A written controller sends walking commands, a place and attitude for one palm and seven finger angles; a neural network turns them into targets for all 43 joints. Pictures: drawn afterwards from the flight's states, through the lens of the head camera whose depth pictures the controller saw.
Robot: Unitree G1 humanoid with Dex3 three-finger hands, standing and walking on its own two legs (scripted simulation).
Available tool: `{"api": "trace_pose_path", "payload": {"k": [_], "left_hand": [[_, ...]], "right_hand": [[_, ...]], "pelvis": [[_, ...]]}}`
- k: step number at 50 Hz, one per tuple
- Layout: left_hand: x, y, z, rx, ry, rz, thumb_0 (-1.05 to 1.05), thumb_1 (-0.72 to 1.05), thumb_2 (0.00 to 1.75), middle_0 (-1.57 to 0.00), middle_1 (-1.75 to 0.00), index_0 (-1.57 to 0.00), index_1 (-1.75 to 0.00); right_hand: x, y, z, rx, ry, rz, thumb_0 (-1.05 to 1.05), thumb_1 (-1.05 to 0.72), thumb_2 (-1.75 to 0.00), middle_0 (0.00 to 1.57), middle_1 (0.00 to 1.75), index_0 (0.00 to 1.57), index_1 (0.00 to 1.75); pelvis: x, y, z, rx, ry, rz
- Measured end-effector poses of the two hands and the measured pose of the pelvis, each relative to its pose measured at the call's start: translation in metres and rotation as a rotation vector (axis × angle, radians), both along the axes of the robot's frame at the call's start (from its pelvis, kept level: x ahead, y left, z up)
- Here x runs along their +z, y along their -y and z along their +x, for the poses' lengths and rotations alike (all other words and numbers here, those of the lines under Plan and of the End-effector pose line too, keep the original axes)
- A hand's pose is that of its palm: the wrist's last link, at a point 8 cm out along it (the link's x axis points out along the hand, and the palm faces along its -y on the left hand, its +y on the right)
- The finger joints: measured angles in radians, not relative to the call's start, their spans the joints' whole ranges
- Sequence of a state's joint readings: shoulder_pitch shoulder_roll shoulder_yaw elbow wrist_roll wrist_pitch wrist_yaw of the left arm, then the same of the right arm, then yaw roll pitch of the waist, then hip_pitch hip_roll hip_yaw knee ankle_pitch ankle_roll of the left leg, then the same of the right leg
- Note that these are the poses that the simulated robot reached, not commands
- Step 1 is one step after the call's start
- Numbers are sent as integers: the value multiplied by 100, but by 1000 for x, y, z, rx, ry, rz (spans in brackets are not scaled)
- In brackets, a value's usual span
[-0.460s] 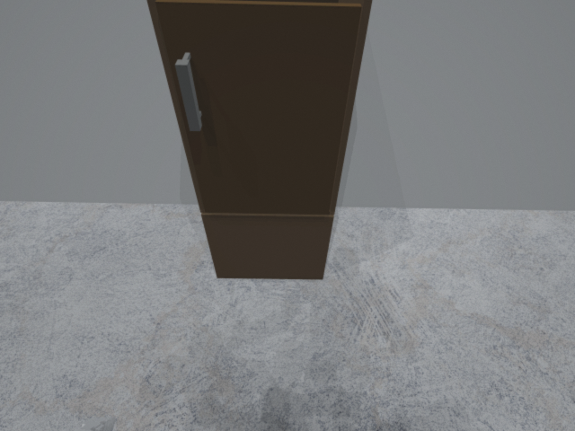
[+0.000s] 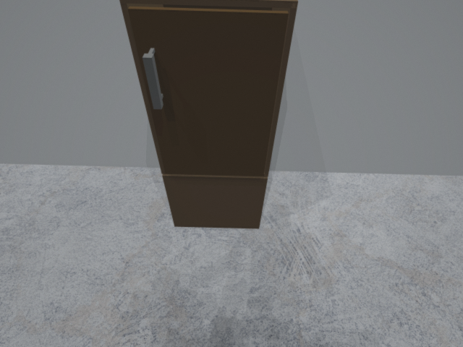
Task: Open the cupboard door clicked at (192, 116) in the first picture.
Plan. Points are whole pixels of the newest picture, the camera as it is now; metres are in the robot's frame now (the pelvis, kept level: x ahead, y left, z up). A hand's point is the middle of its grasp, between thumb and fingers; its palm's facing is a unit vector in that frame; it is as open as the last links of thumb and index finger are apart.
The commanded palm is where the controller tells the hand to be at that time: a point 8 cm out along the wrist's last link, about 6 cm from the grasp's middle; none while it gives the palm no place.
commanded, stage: stand and wait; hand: left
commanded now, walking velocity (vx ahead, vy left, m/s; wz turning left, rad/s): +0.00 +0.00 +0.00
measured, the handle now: (155, 79) +0.76 +0.27 +0.08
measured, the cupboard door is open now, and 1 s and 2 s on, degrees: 0 0 0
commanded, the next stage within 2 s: look at it before walking up in 0.54 s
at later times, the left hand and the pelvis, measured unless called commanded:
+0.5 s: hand out of the picture +0.06 +0.23 -0.15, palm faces -0.03 -0.94 -0.33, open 7.4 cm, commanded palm none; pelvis -0.01 -0.01 +0.00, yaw +0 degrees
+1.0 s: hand out of the picture +0.06 +0.23 -0.15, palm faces -0.03 -0.94 -0.33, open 7.4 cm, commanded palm none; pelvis -0.01 -0.01 +0.00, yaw +0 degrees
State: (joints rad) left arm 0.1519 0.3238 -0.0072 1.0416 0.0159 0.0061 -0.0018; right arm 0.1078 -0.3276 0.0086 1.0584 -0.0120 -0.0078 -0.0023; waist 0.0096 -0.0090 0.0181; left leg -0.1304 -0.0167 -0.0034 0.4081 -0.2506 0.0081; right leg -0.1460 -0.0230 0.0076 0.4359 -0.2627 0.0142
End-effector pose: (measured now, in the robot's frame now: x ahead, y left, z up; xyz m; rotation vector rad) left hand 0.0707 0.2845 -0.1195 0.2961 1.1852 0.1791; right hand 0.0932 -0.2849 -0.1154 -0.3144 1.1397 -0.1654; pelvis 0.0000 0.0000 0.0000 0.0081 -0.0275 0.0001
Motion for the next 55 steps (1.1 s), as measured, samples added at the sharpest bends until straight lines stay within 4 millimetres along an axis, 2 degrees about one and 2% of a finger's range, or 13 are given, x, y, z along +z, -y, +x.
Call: {"api": "trace_pose_path", "payload": {"k": [8,16,28,41,55], "left_hand": [[1,-1,-16,10,-41,15,0,91,90,-20,-30,-20,-30],[3,2,-17,5,-36,17,0,91,90,-20,-30,-20,-30],[4,11,-12,-12,-9,5,0,91,90,-20,-30,-21,-30],[3,11,-17,-6,-30,3,0,91,90,-20,-30,-21,-30],[3,8,-19,3,-43,10,0,91,90,-20,-30,-20,-30]], "right_hand": [[-4,10,-27,-25,-67,-4,1,-90,-90,20,30,20,30],[-6,13,-40,-38,-85,1,1,-90,-90,20,30,20,30],[-5,13,-44,-40,-72,11,1,-90,-90,20,30,20,30],[-6,14,-47,-40,-89,7,1,-90,-90,20,30,20,30],[-5,14,-39,-33,-86,6,1,-90,-90,20,30,20,30]], "pelvis": [[2,4,-5,-1,2,0],[3,7,-9,-3,7,0],[3,10,-14,-8,6,-1],[4,11,-14,-7,1,-1],[4,11,-10,-6,-1,-1]]}}
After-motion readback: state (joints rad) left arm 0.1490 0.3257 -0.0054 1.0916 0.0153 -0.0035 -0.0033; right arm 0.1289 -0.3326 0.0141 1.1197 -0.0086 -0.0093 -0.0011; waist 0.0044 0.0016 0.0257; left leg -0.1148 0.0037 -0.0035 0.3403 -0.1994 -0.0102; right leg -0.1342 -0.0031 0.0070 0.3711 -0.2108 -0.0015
